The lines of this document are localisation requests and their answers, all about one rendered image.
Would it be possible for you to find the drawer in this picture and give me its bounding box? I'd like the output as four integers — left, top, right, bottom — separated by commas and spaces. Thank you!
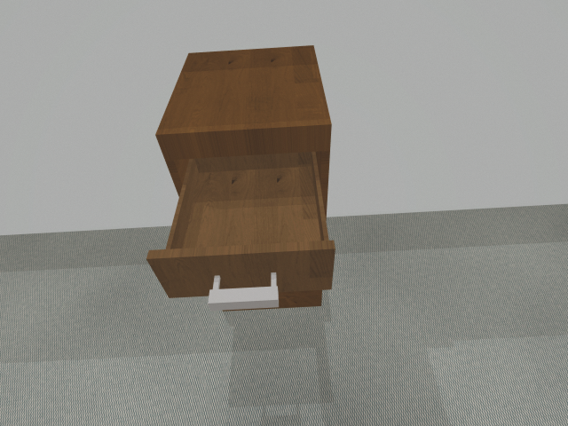
146, 152, 335, 298

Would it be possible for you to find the handle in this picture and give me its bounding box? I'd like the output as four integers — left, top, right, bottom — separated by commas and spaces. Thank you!
208, 272, 279, 311

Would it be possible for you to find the cabinet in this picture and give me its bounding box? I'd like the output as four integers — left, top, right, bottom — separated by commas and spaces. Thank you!
155, 45, 332, 312

